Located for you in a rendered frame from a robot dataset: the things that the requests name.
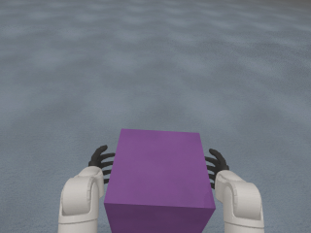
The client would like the carton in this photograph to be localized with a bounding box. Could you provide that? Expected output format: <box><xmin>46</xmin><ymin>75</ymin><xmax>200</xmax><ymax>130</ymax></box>
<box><xmin>103</xmin><ymin>128</ymin><xmax>216</xmax><ymax>233</ymax></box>

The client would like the left robot hand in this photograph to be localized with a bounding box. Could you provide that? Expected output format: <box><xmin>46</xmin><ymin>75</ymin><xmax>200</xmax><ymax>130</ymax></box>
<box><xmin>87</xmin><ymin>145</ymin><xmax>116</xmax><ymax>184</ymax></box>

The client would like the robot right forearm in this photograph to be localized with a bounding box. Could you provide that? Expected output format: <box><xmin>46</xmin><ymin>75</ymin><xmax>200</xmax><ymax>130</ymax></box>
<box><xmin>215</xmin><ymin>170</ymin><xmax>264</xmax><ymax>233</ymax></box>

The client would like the robot left forearm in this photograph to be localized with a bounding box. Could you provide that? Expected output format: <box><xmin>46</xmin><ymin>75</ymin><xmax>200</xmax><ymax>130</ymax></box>
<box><xmin>57</xmin><ymin>166</ymin><xmax>105</xmax><ymax>233</ymax></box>

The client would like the right robot hand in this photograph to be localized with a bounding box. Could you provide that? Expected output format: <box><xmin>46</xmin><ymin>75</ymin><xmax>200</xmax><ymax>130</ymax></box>
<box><xmin>204</xmin><ymin>149</ymin><xmax>229</xmax><ymax>189</ymax></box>

